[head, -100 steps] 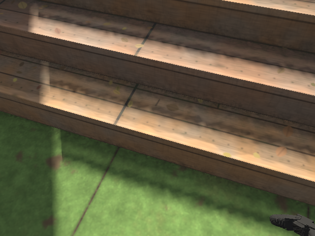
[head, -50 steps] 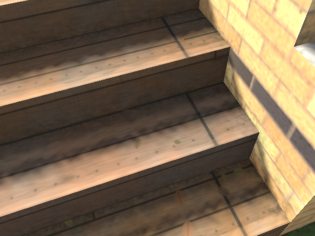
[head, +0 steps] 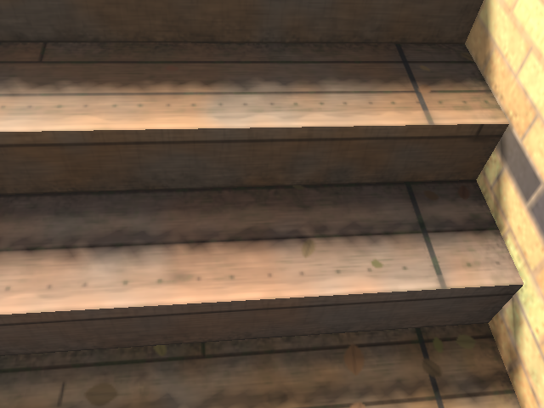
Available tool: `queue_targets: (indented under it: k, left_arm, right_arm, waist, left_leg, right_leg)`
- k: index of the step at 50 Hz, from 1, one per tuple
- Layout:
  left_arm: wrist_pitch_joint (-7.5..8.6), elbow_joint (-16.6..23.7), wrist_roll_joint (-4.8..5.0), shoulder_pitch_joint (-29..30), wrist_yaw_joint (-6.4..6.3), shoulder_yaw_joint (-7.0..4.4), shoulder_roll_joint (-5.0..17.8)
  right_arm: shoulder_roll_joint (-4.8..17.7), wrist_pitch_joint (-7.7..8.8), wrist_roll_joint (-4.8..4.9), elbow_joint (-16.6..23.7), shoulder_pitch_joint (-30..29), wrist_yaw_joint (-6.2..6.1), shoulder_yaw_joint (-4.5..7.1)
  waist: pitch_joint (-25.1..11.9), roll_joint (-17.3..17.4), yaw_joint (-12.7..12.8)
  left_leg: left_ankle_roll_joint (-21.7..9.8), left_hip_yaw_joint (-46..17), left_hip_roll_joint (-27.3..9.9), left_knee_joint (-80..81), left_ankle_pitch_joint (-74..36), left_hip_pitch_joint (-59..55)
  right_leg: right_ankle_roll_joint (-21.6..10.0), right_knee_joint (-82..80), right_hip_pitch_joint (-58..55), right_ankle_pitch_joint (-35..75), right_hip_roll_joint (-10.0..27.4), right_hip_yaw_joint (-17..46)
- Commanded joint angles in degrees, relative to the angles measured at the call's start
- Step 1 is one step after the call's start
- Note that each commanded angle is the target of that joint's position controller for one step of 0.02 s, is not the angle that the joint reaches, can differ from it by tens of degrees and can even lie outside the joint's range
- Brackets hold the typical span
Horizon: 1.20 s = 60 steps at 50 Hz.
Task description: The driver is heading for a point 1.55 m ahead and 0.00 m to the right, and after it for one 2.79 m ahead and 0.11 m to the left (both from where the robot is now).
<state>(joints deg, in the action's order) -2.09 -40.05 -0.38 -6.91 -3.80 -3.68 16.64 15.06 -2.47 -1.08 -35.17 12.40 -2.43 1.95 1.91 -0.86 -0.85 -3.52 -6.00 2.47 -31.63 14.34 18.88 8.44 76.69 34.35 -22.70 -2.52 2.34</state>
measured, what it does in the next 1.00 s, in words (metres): steps on the spot, turning left: right foot, then left foot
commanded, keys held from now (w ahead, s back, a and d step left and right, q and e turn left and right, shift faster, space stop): q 0.26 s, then no key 0.74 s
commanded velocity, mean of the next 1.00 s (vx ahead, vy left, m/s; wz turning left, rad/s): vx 0.00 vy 0.00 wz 0.28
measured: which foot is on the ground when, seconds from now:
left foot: down 0.00-0.30, up 0.32-0.66, down 0.68-1.00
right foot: up 0.00-0.30, down 0.32-1.00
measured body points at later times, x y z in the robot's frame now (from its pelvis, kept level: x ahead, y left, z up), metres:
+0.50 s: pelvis -0.04 -0.06 +0.00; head -0.01 -0.08 +0.45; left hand +0.04 +0.23 -0.08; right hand +0.17 -0.30 -0.11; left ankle -0.11 +0.09 -0.64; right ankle -0.01 -0.15 -0.74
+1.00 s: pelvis -0.06 -0.04 +0.00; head -0.05 -0.03 +0.45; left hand +0.01 +0.24 -0.11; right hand +0.14 -0.23 -0.11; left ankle -0.12 +0.08 -0.74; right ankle -0.01 -0.15 -0.74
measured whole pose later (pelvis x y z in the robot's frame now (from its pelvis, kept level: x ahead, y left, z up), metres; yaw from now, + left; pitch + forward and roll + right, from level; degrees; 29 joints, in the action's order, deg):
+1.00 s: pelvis -0.06 -0.04 +0.00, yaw +15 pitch -1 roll +0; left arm 2.8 -41.8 -0.9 -11.3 -0.3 -2.2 12.4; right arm 10.8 0.2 -0.8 -40.5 12.8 -1.6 2.2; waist 1.4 -0.1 0.7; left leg 0.5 -4.6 0.9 -29.9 18.8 10.3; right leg -0.3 29.4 14.0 -14.7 -0.6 -0.4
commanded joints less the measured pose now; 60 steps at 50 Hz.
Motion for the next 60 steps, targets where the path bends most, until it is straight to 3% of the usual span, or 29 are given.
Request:
queue_targets:
  k: [1, 5, 9, 12, 14, 15, 16, 17, 18, 19, 20, 21, 24, 26, 28, 29, 31, 33, 34, 35, 36, 37, 38, 40, 47, 60]
  left_arm:
    - [0.56, 5.28, 0.08, 1.54, 0.00, -0.04, 1.32]
    - [0.96, 5.51, 0.34, 1.55, 0.68, 0.00, 1.00]
    - [1.99, 5.05, 0.91, 0.33, 1.32, -0.35, 1.82]
    - [2.89, 4.67, 1.38, -0.71, 1.94, -0.60, 2.29]
    - [3.59, 3.15, 1.26, -4.15, 2.35, -1.02, 2.54]
    - [3.80, 2.27, 0.55, -5.68, 2.38, -1.54, 3.51]
    - [3.74, 2.71, -0.60, -6.05, 2.31, -2.09, 6.35]
    - [3.94, 4.21, -3.61, -4.94, 3.03, -2.37, 8.94]
    - [4.35, 6.37, -3.86, 0.18, 3.08, -1.73, 6.40]
    - [4.59, 6.95, -2.11, 3.88, 2.53, -1.29, 4.65]
    - [4.75, 7.00, -1.07, 4.49, 2.27, -0.87, 3.54]
    - [4.73, 6.69, -0.19, 3.54, 1.97, -0.23, 2.14]
    - [4.56, 5.69, -0.89, -1.25, 1.40, 1.07, -0.19]
    - [4.56, 5.24, -1.07, -2.54, 1.56, 0.90, 0.56]
    - [4.34, 5.26, -1.02, -2.52, 2.17, 0.22, 3.08]
    - [4.21, 5.00, -0.73, -3.47, 2.32, -0.22, 4.48]
    - [4.14, 4.85, -0.06, -3.62, 2.50, -0.18, 4.40]
    - [4.79, 3.73, 0.50, -5.43, 2.83, 0.30, 3.02]
    - [5.76, 3.42, -0.14, -6.11, 3.33, 0.73, 2.17]
    - [6.64, 3.69, -0.73, -7.27, 3.85, 0.44, 2.49]
    - [6.94, 3.86, -1.45, -3.72, 3.99, 0.56, 2.51]
    - [6.95, 4.24, -1.39, -1.50, 4.05, 0.73, 1.52]
    - [6.75, 4.11, -1.00, -0.85, 3.95, 0.91, 0.52]
    - [6.14, 3.94, -0.68, -1.59, 3.66, 0.74, 0.50]
    - [5.74, 2.51, -0.57, -2.73, 3.34, 0.37, 0.50]
    - [5.50, -0.06, -0.20, -2.50, 2.97, 0.23, 0.63]
  right_arm:
    - [8.05, -0.25, 0.15, 5.65, -1.41, -1.30, 2.50]
    - [8.32, -0.98, 0.16, 7.16, -1.74, -1.51, 3.38]
    - [8.33, -1.11, 0.37, 7.73, -2.17, -0.93, 4.01]
    - [7.88, -1.04, 1.20, 7.47, -2.51, -0.82, 4.37]
    - [7.56, -1.04, 2.55, 7.72, -4.86, -1.06, 4.50]
    - [6.90, -0.89, 2.96, 7.32, -3.76, -1.18, 4.53]
    - [4.15, -0.91, 1.75, 6.57, 0.03, -0.80, 3.98]
    - [7.40, -0.39, 1.54, 8.03, -1.29, -1.04, 5.23]
    - [11.42, -0.12, 0.82, 7.23, 0.93, -0.73, 6.61]
    - [12.56, 0.00, 1.10, 5.70, 1.25, -0.32, 6.89]
    - [10.45, -0.09, 1.05, 4.43, 0.15, -0.51, 6.39]
    - [8.03, -0.23, 0.67, 3.90, -0.10, -0.67, 5.56]
    - [3.54, 0.16, 1.37, 4.17, -3.84, -0.45, 3.77]
    - [2.05, 0.18, 1.07, 3.95, -4.79, -0.44, 3.01]
    - [1.98, 0.21, 1.03, 3.24, -4.47, 0.01, 2.67]
    - [3.09, 0.37, 1.19, 3.05, -4.40, 0.05, 2.91]
    - [3.83, 0.67, 1.44, 1.80, -2.99, 0.14, 3.09]
    - [3.87, 1.03, 0.69, 0.19, -0.71, 0.15, 2.84]
    - [5.63, 1.16, 0.17, 0.35, 0.22, -0.12, 3.02]
    - [8.76, 1.21, 0.02, -0.85, 0.43, -0.08, 3.82]
    - [6.01, 1.47, 0.54, -1.05, 0.25, 0.35, 3.56]
    - [3.47, 1.80, 0.23, -0.91, -0.68, 0.53, 2.76]
    - [2.89, 2.06, -0.21, -0.93, -1.41, 0.56, 2.51]
    - [2.41, 2.66, -0.05, -1.09, -1.46, 0.50, 2.32]
    - [2.21, 3.43, 0.31, -1.13, -1.00, 0.63, 1.93]
    - [1.11, 3.81, 0.36, -2.37, 0.46, 0.66, 1.52]
  waist:
    - [-7.73, 8.38, 0.29]
    - [-7.01, 10.51, -0.17]
    - [-6.58, 12.22, -0.56]
    - [-7.07, 12.47, -0.63]
    - [-7.55, 10.94, 1.73]
    - [-7.25, 7.60, 1.70]
    - [-7.70, -5.04, -0.09]
    - [-4.66, -15.78, 0.74]
    - [-3.94, -10.70, -1.29]
    - [-2.22, -5.81, -2.67]
    - [-1.22, -3.37, -2.53]
    - [-1.68, -2.97, -1.45]
    - [-3.16, -5.80, 0.80]
    - [-4.78, -7.98, 1.30]
    - [-5.24, -9.50, 1.78]
    - [-4.45, -9.50, 2.54]
    - [-3.11, -8.94, 2.29]
    - [-3.20, -6.41, 0.91]
    - [-5.49, -3.82, 0.84]
    - [-6.20, 2.64, 2.97]
    - [-6.29, 3.12, 0.99]
    - [-5.63, 2.94, 0.53]
    - [-4.88, 3.51, 0.67]
    - [-3.14, 4.53, 1.11]
    - [-1.64, 3.16, 1.49]
    - [-3.16, 1.69, 1.26]
  left_leg:
    - [-10.20, -15.99, -13.28, 6.93, -26.24, -10.11]
    - [-8.42, -19.93, -11.99, 8.48, -14.26, -8.75]
    - [-8.05, -23.70, -11.14, 9.44, -13.54, -7.10]
    - [-7.59, -26.67, -10.41, 8.87, -16.55, -9.05]
    - [-5.69, -25.57, -8.23, 7.12, -14.31, -7.67]
    - [-3.69, -22.95, -5.74, 3.92, -7.07, -3.11]
    - [0.26, -14.22, 0.79, -9.81, 11.30, 5.86]
    - [5.04, -5.02, 9.36, -30.32, 26.28, 14.28]
    - [7.32, -6.29, 4.90, -46.17, 24.70, 12.95]
    - [7.50, -7.32, 3.89, -46.64, 18.10, 13.55]
    - [8.23, -7.14, 3.56, -45.81, 13.29, 14.68]
    - [9.14, -7.29, 4.03, -45.88, 10.12, 15.91]
    - [10.86, -4.49, 2.61, -33.01, 7.17, 13.69]
    - [11.47, -2.13, 0.25, -21.19, 9.56, 8.94]
    - [11.08, 1.79, -1.60, -11.36, 13.81, 2.08]
    - [10.67, 2.60, -1.74, -7.71, 13.89, 0.87]
    - [9.09, 3.01, -2.03, 2.50, 8.48, -2.04]
    - [6.23, 1.27, -2.91, 14.73, -4.79, -10.45]
    - [4.78, -1.70, -6.14, 13.14, -10.51, -16.44]
    - [2.76, -2.23, -6.76, 5.97, -11.88, -15.82]
    - [1.77, -1.63, -5.69, 5.73, -8.24, -12.71]
    - [1.97, -1.76, -5.66, 6.66, -6.51, -11.11]
    - [2.61, -1.86, -5.45, 7.20, -6.08, -9.99]
    - [3.12, -1.93, -5.23, 7.52, -6.35, -7.99]
    - [2.77, -2.25, -4.93, 7.85, -5.02, -4.78]
    - [2.30, -1.47, -4.05, 6.71, -9.74, -5.77]
  right_leg:
    - [0.45, -5.09, 2.90, 0.87, -0.35, 0.74]
    - [-0.67, -18.59, -1.92, -0.02, -0.58, 0.89]
    - [-2.30, -28.90, -8.85, -2.65, -1.37, 0.87]
    - [-3.47, -37.85, -12.27, -2.77, -1.40, 1.28]
    - [-4.90, -50.94, -19.06, 6.32, -0.92, 0.16]
    - [-6.17, -56.21, -24.81, 10.87, 1.45, 1.41]
    - [-10.39, -59.29, -31.26, 15.30, 12.70, 13.14]
    - [-22.78, -62.29, -22.22, 25.33, 25.29, 28.10]
    - [-26.66, -61.67, -16.89, 24.07, 26.66, 27.64]
    - [-23.26, -60.79, -15.85, 20.43, 21.69, 19.96]
    - [-19.80, -59.21, -18.29, 17.54, 16.53, 14.76]
    - [-19.10, -58.22, -21.10, 18.39, 14.84, 12.85]
    - [-19.37, -57.97, -26.05, 20.22, 11.88, 8.04]
    - [-19.45, -57.92, -28.55, 20.62, 11.98, 8.27]
    - [-19.91, -58.12, -27.22, 19.42, 12.50, 8.87]
    - [-20.35, -58.12, -26.91, 17.77, 12.86, 9.86]
    - [-20.29, -57.37, -26.37, 17.28, 13.28, 11.60]
    - [-17.22, -56.97, -23.14, 20.38, 12.28, 11.23]
    - [-14.76, -56.54, -20.20, 19.82, 11.91, 10.27]
    - [-12.41, -56.81, -19.05, 15.23, 7.89, 5.02]
    - [-10.44, -55.19, -20.97, 11.70, 5.56, 2.16]
    - [-9.91, -54.09, -21.30, 11.04, 4.93, 1.48]
    - [-10.20, -53.56, -21.39, 11.53, 4.95, 1.31]
    - [-10.31, -52.57, -21.33, 12.82, 4.41, 0.57]
    - [-9.32, -51.19, -22.77, 12.98, 4.26, 0.26]
    - [-8.75, -49.37, -23.87, 16.92, 4.69, 0.50]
